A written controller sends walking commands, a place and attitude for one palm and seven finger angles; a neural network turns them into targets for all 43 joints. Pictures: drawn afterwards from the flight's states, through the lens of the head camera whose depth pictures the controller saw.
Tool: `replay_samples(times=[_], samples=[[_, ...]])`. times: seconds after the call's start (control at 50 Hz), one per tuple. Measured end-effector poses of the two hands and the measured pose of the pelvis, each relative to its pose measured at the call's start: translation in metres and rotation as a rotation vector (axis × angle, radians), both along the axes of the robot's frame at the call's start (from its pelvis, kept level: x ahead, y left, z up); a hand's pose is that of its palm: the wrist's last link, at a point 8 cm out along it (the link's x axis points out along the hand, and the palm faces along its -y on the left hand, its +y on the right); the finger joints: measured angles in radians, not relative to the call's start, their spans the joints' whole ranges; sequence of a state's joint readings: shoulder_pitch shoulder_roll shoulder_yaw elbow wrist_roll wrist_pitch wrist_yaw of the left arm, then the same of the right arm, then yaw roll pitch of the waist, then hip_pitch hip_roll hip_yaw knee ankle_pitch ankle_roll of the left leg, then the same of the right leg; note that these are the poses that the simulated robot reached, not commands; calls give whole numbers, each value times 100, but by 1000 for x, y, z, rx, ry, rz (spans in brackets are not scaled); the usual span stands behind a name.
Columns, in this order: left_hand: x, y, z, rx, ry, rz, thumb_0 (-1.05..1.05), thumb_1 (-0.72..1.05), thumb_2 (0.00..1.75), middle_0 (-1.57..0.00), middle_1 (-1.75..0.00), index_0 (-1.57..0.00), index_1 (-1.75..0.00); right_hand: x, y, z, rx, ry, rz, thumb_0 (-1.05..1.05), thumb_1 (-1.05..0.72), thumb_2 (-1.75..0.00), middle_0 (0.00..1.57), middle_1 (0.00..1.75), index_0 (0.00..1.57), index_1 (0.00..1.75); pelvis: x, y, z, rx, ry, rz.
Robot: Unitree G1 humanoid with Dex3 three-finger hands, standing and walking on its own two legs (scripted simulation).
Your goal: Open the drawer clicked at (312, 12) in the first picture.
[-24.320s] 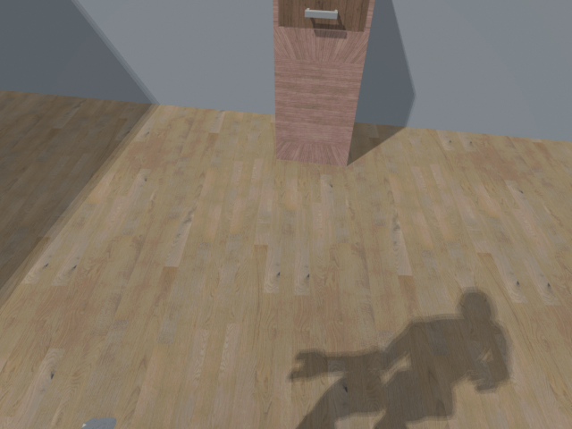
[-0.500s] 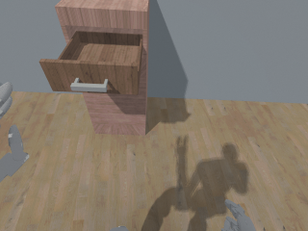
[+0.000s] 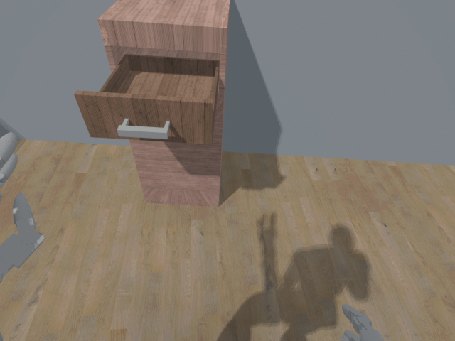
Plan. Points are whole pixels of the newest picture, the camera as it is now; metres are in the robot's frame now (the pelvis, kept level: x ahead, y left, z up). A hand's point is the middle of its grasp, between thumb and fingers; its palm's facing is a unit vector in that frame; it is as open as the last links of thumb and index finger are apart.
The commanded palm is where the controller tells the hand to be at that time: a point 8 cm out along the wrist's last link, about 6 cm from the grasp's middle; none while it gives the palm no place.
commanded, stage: let the arm hang, fingers relaxed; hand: left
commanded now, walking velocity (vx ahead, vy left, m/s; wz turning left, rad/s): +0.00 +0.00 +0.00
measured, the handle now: (145, 127) +0.62 +0.25 +0.02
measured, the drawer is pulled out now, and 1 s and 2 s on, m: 0.30 0.30 0.30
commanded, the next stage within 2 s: look to check the result in 1.16 s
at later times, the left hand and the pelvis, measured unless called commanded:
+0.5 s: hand out of the picture -0.03 +0.19 -0.17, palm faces +0.02 -0.97 -0.22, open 7.1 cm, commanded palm none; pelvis -0.01 +0.00 +0.01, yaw +2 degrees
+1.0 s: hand out of the picture +0.05 +0.22 -0.15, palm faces +0.00 -0.95 -0.30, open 7.4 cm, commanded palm none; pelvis -0.01 +0.00 +0.01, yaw +1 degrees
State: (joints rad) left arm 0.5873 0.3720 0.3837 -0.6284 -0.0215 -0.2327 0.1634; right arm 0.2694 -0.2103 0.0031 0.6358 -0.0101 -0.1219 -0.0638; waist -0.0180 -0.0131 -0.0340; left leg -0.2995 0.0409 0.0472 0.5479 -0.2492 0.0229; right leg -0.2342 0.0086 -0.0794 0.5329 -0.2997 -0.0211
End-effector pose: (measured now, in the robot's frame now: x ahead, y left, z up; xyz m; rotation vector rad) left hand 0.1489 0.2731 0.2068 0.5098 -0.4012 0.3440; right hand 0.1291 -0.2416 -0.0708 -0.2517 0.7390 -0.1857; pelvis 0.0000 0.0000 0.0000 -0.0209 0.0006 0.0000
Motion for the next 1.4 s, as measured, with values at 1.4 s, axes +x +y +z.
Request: replay_samples(times=[1.4], samples=[[-87, 3, -314, -415, 1582, 288, 1, 91, 89, -20, -30, -21, -30, -74, -42, -47, 21, 540, -80, 1, -91, -90, 20, 30, 20, 30, 2, -6, 16, 22, -33, 14]])
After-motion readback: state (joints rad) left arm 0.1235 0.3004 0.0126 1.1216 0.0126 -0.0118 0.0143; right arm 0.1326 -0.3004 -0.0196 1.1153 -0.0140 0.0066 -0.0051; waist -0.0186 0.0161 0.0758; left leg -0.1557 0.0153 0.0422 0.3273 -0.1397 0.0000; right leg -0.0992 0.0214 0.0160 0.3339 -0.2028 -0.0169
